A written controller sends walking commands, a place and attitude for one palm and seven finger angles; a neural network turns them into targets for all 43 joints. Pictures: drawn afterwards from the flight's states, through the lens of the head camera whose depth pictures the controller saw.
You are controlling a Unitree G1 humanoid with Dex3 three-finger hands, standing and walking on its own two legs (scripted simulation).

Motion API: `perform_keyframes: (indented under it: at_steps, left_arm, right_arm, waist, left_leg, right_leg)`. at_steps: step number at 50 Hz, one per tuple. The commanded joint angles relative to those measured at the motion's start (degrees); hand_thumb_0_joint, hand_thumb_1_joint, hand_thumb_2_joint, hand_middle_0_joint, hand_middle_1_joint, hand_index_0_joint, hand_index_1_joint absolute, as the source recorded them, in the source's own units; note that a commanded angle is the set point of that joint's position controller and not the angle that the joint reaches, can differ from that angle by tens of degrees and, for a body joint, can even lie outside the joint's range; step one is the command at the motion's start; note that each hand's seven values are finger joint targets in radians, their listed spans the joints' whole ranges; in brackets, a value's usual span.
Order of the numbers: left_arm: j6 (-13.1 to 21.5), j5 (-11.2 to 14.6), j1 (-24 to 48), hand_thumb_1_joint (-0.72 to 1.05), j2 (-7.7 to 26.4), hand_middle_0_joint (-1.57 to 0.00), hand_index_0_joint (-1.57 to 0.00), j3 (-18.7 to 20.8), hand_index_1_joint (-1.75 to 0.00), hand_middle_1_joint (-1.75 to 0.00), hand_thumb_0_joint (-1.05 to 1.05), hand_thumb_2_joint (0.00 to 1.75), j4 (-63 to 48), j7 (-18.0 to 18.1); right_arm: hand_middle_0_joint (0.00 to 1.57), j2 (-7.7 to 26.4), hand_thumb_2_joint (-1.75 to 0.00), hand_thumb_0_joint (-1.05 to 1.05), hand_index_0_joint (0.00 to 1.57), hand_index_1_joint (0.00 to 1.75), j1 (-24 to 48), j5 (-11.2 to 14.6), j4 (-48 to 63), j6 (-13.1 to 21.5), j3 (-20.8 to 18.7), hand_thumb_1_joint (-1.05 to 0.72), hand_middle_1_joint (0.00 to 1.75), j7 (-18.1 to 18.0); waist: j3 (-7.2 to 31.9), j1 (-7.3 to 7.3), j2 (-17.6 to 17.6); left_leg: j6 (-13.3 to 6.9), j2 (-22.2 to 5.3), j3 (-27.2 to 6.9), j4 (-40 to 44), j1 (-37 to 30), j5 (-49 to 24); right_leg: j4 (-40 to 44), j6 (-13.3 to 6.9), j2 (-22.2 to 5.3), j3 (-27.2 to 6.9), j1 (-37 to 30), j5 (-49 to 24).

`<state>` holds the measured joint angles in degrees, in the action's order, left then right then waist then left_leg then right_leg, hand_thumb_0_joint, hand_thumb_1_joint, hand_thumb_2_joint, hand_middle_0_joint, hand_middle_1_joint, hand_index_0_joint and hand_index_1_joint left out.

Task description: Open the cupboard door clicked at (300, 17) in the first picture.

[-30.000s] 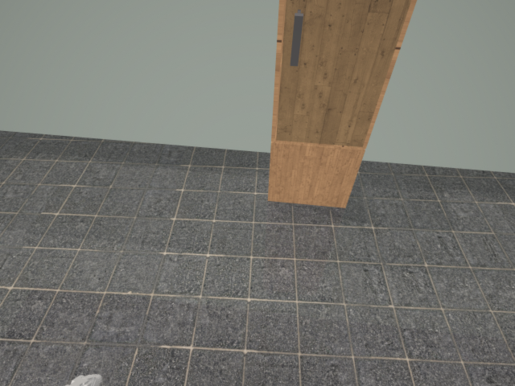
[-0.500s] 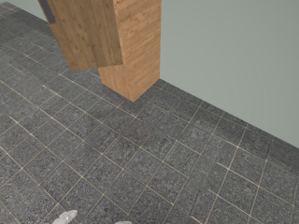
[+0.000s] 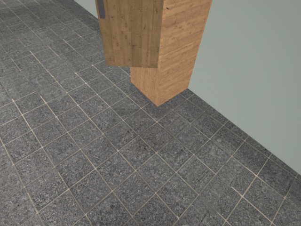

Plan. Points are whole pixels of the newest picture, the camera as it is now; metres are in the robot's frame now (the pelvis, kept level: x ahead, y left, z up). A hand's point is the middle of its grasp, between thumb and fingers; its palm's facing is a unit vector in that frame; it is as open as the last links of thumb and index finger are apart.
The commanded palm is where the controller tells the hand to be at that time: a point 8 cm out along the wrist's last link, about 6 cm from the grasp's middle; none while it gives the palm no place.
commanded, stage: take the last steps up to it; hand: left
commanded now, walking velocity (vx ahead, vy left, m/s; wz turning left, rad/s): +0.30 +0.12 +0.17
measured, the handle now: (101, 0) +1.10 +0.35 +0.09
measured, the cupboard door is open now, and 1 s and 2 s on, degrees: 49 49 49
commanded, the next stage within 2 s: come to a stop and stand still in 1.40 s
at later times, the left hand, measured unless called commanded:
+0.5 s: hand out of the picture +0.05 +0.20 -0.19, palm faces +0.20 -0.97 -0.13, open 7.4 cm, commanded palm none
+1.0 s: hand (94, 149) +0.38 +0.24 -0.16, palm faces +0.06 -0.98 -0.21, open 7.4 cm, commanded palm none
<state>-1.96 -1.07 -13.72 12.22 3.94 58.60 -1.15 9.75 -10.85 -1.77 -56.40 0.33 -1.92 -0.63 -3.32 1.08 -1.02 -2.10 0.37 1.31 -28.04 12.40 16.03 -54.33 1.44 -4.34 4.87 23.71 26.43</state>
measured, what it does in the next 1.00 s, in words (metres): walks ahead: right foot, then left foot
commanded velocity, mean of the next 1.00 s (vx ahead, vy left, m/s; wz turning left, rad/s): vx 0.30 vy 0.05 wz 0.01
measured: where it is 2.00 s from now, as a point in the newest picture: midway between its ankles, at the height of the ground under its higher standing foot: (137, 173)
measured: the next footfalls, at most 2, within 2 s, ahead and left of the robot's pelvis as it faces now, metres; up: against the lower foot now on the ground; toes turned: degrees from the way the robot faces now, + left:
right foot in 0.14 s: +0.08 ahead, -0.13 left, +0.00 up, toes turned -5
left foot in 0.48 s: +0.23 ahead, +0.18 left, +0.00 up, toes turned +12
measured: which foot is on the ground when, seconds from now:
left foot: down 0.00-0.12, up 0.14-0.46, down 0.48-0.88, up 0.90-1.00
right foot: up 0.00-0.12, down 0.14-0.48, up 0.50-0.84, down 0.86-1.00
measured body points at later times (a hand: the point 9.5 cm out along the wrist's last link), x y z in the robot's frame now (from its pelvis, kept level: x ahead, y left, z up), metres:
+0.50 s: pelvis +0.13 +0.05 -0.02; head +0.16 +0.07 +0.43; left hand +0.04 +0.25 -0.18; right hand +0.23 -0.18 -0.16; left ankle +0.19 +0.17 -0.74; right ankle +0.04 -0.12 -0.73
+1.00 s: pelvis +0.30 +0.05 +0.00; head +0.33 +0.04 +0.45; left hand +0.38 +0.29 -0.14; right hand +0.28 -0.17 -0.17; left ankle +0.24 +0.18 -0.67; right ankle +0.31 -0.03 -0.74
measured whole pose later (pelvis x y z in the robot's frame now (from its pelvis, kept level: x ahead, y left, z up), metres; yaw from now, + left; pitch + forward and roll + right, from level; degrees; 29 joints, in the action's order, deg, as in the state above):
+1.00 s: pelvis +0.30 +0.05 +0.00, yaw +2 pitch -1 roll +1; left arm 4.3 -0.8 -10.4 8.6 2.8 57.6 -0.3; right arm 9.8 -17.5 -1.4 -64.7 0.2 -2.9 0.4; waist -3.1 -1.3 1.4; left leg 0.5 -3.2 4.0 -60.0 22.2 21.6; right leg -29.3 -2.6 -2.2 8.2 13.4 15.5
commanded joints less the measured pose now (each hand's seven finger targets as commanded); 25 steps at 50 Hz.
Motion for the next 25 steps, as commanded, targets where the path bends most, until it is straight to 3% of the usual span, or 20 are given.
perform_keyframes:
  at_steps: [1,2,4,5,6,7,8,9,10,11,13,15,17,19,20,21,22,23,24,25]
  left_arm:
    - [2.8,-0.3,3.0,0.9,1.2,-0.2,-0.2,-0.1,-0.3,-0.3,0.0,0.9,-5.4,-0.3]
    - [2.9,-0.3,2.2,0.9,1.2,-0.2,-0.2,0.0,-0.3,-0.3,0.0,0.9,-5.0,-0.3]
    - [3.3,-0.4,-3.5,0.9,1.9,-0.2,-0.2,0.6,-0.3,-0.3,0.0,0.9,-3.2,-0.2]
    - [3.9,-0.6,-8.0,0.9,4.2,-0.2,-0.2,1.2,-0.3,-0.3,0.0,0.9,-1.8,0.1]
    - [4.4,-1.1,-12.7,0.9,9.0,-0.2,-0.2,2.2,-0.3,-0.3,0.0,0.9,-0.6,0.8]
    - [4.2,-0.6,-15.6,0.9,12.3,-0.2,-0.2,2.7,-0.3,-0.3,0.0,0.9,-0.4,1.2]
    - [4.6,-0.3,-13.3,0.9,10.8,-0.2,-0.2,2.4,-0.3,-0.3,0.0,0.9,-0.8,1.8]
    - [4.9,-0.4,-9.7,0.9,8.5,-0.2,-0.2,1.6,-0.3,-0.3,0.0,0.9,-1.1,2.0]
    - [5.1,-0.4,-6.8,0.9,6.5,-0.2,-0.2,1.2,-0.3,-0.3,0.0,0.9,-1.6,2.2]
    - [5.5,-0.5,-5.7,0.9,5.0,-0.2,-0.2,0.8,-0.3,-0.3,0.0,0.9,-2.0,2.1]
    - [6.3,-0.4,-5.7,0.9,4.9,-0.2,-0.2,0.6,-0.3,-0.3,0.0,0.9,-1.1,1.8]
    - [6.7,-0.6,-7.1,0.9,5.4,-0.2,-0.2,0.6,-0.3,-0.3,0.0,0.9,0.3,1.6]
    - [6.6,-0.6,-8.9,0.9,6.1,-0.2,-0.2,0.6,-0.3,-0.3,0.0,0.9,1.8,1.5]
    - [6.2,-0.7,-9.2,0.9,6.9,-0.2,-0.2,0.9,-0.3,-0.3,0.0,0.9,2.6,1.5]
    - [6.0,-0.6,-9.2,0.9,6.7,-0.2,-0.2,0.9,-0.3,-0.3,0.0,0.9,3.0,1.5]
    - [5.6,-0.4,-8.2,0.9,6.6,-0.2,-0.2,1.1,-0.3,-0.3,0.0,0.9,3.0,1.5]
    - [5.3,-0.3,-7.7,0.9,5.8,-0.2,-0.2,1.0,-0.3,-0.3,0.0,0.9,2.8,1.4]
    - [5.1,-0.2,-8.2,0.9,3.2,-0.2,-0.2,0.6,-0.3,-0.3,0.0,0.9,2.1,1.1]
    - [5.0,0.3,-7.9,0.9,-0.2,-0.2,-0.2,0.0,-0.3,-0.3,0.0,0.9,0.0,0.9]
    - [5.0,0.0,-2.8,0.9,0.0,-0.2,-0.2,-0.5,-0.3,-0.3,0.0,0.9,-2.7,1.1]
  right_arm:
    - [0.2,10.7,-0.9,0.0,0.2,0.3,-4.7,0.0,0.9,0.7,-2.5,-0.9,0.3,-0.4]
    - [0.2,10.4,-0.9,0.0,0.2,0.3,-4.9,0.1,0.6,0.7,-2.4,-0.9,0.3,-0.4]
    - [0.2,9.9,-0.9,0.0,0.2,0.3,-3.2,0.4,0.7,0.5,-2.4,-0.9,0.3,-0.2]
    - [0.2,8.3,-0.9,0.0,0.2,0.3,-2.1,0.8,1.1,0.6,-2.1,-0.9,0.3,0.1]
    - [0.2,4.8,-0.9,0.0,0.2,0.3,-1.8,1.3,2.5,0.8,-1.5,-0.9,0.3,0.5]
    - [0.2,6.4,-0.9,0.0,0.2,0.3,1.9,0.5,4.9,0.6,-1.8,-0.9,0.3,1.0]
    - [0.2,7.8,-0.9,0.0,0.2,0.3,3.6,0.1,4.8,0.4,-2.3,-0.9,0.3,1.2]
    - [0.2,7.4,-0.9,0.0,0.2,0.3,3.8,0.1,4.2,0.2,-2.5,-0.9,0.3,1.5]
    - [0.2,7.0,-0.9,0.0,0.2,0.3,2.1,0.1,3.1,-0.1,-2.6,-0.9,0.3,1.8]
    - [0.2,5.7,-0.9,0.0,0.2,0.3,1.5,0.0,2.3,-0.3,-2.4,-0.9,0.3,2.2]
    - [0.2,3.6,-0.9,0.0,0.2,0.3,-0.4,0.3,1.2,-0.4,-1.9,-0.9,0.3,2.7]
    - [0.2,2.2,-0.9,0.0,0.2,0.3,0.3,0.6,1.1,-0.2,-1.8,-0.9,0.3,3.2]
    - [0.2,1.2,-0.9,0.0,0.2,0.3,1.7,0.6,1.4,0.5,-1.3,-0.9,0.3,3.4]
    - [0.2,1.2,-0.9,0.0,0.2,0.3,1.9,0.6,2.0,1.1,-1.2,-0.9,0.3,3.4]
    - [0.2,1.6,-0.9,0.0,0.2,0.3,1.1,0.6,1.7,1.4,-1.3,-0.9,0.3,3.2]
    - [0.2,2.2,-0.9,0.0,0.2,0.3,-1.9,0.5,0.7,1.8,-1.3,-0.9,0.3,3.0]
    - [0.2,4.0,-0.9,0.0,0.2,0.3,-6.3,0.3,-0.9,2.2,-1.7,-0.9,0.3,2.5]
    - [0.2,8.7,-0.9,0.0,0.2,0.3,-13.7,0.0,-3.0,2.7,-2.9,-0.9,0.3,1.7]
    - [0.2,14.9,-0.9,0.0,0.2,0.3,-20.9,-0.6,-4.3,2.7,-4.7,-0.9,0.3,0.6]
    - [0.2,15.7,-0.9,0.0,0.2,0.3,-23.1,-0.4,-4.9,2.2,-4.5,-0.9,0.3,0.0]
  waist:
    - [1.8,-1.88,9.1]
    - [1.2,-1.49,9.0]
    - [0.8,1.64,6.3]
    - [1.1,3.9,1.4]
    - [0.4,5.9,-13.2]
    - [-0.8,7.37,-15.5]
    - [-3.2,5.59,-12.1]
    - [-6.0,3.57,-12.6]
    - [-5.4,1.72,-11.0]
    - [-4.8,0.92,-8.6]
    - [-2.9,-0.15,-7.6]
    - [-2.8,0.33,-7.0]
    - [-2.0,1.35,-6.8]
    - [-1.1,1.52,-8.7]
    - [-0.7,1.02,-8.3]
    - [-0.1,-0.75,-7.7]
    - [1.5,-2.89,-4.1]
    - [5.9,-6.07,6.0]
    - [10.0,-8.39,19.1]
    - [7.9,-9.19,14.6]
  left_leg:
    - [-8.2,-12.1,-12.4,12.8,-2.6,0.8]
    - [-7.9,-11.6,-12.4,12.4,-0.6,2.8]
    - [-5.7,-9.1,-10.1,7.9,7.7,9.2]
    - [-3.2,-4.6,-6.3,0.9,14.1,11.5]
    - [0.1,1.7,0.3,-14.5,26.1,15.1]
    - [1.1,1.3,-1.1,-27.9,30.0,19.3]
    - [1.5,-1.9,-4.4,-34.9,30.8,13.7]
    - [1.8,-3.7,-5.2,-37.6,30.9,8.5]
    - [2.3,-5.5,-5.0,-37.3,28.8,5.1]
    - [3.0,-6.1,-3.5,-35.8,26.0,1.5]
    - [4.0,-5.8,-0.1,-29.4,22.0,-1.8]
    - [4.3,-5.2,2.8,-21.0,19.1,-2.5]
    - [4.1,-3.7,5.0,-13.5,16.1,-3.0]
    - [3.5,-2.5,6.0,-8.4,12.4,-1.9]
    - [3.2,-2.1,6.6,-5.5,8.6,-2.7]
    - [3.0,-1.0,8.1,-1.7,3.1,-4.4]
    - [2.6,-0.5,8.7,1.4,-4.8,-4.0]
    - [0.1,-7.4,0.3,2.9,-16.0,-2.2]
    - [-5.8,-21.0,-19.3,8.9,-23.3,-0.1]
    - [-9.2,-25.0,-24.2,12.4,-19.8,3.0]
  right_leg:
    - [11.3,0.1,1.1,1.7,-0.9,-1.2]
    - [14.6,0.1,1.8,2.2,-4.0,-2.7]
    - [23.8,0.1,2.2,2.6,-16.5,-8.5]
    - [30.1,-0.9,-1.1,-1.7,-24.7,-6.0]
    - [39.4,-5.8,-15.3,-20.6,-32.2,5.1]
    - [47.3,-11.3,-25.2,-34.5,-28.2,12.1]
    - [48.2,-13.0,-24.9,-36.2,-22.7,15.4]
    - [48.3,-11.4,-22.5,-31.9,-18.0,13.6]
    - [47.6,-10.1,-21.0,-24.6,-16.1,9.2]
    - [47.0,-8.4,-18.4,-17.2,-14.1,1.7]
    - [45.5,-6.8,-15.0,-7.6,-14.3,-10.6]
    - [44.7,-6.4,-14.2,-3.6,-15.2,-15.6]
    - [42.8,-6.4,-13.6,-2.2,-16.3,-18.6]
    - [40.4,-6.2,-13.7,-1.8,-17.0,-19.1]
    - [38.7,-5.7,-13.2,-1.6,-15.6,-18.1]
    - [36.2,-4.9,-12.1,0.0,-13.5,-17.1]
    - [29.8,-4.1,-10.2,1.6,-10.1,-18.8]
    - [16.3,-2.3,-6.5,4.6,-3.0,-15.1]
    - [0.1,-0.2,0.6,7.2,8.6,6.2]
    - [-11.2,-1.8,0.6,1.3,13.1,8.9]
